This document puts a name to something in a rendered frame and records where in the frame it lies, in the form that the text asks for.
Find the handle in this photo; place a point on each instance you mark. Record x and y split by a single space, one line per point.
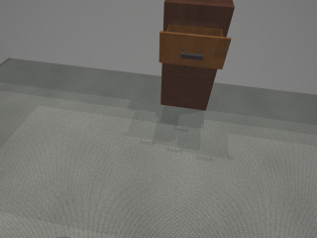
191 56

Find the drawer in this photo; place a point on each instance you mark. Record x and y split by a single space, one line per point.
193 40

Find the cabinet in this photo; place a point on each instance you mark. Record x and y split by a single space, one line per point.
189 86

